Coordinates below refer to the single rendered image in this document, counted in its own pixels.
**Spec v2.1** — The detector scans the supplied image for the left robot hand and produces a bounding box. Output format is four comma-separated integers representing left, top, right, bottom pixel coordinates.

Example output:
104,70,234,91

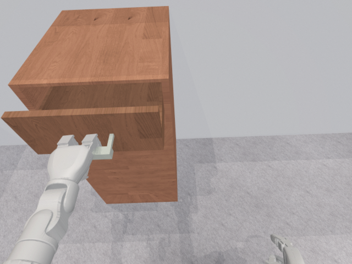
47,134,102,184

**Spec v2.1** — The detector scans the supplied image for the right robot hand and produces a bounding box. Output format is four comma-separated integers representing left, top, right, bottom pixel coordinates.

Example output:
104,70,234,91
265,234,305,264

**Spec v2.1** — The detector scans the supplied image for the handle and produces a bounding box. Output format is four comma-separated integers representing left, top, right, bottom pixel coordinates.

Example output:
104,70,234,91
92,134,114,160

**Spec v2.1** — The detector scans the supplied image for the cabinet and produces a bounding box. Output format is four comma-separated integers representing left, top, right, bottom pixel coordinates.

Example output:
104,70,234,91
8,6,178,204

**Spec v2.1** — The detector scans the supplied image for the drawer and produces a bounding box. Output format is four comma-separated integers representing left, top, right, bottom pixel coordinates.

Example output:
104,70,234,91
1,82,164,155

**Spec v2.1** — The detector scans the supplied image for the left robot forearm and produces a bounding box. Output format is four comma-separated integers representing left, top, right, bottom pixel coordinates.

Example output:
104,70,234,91
2,179,79,264

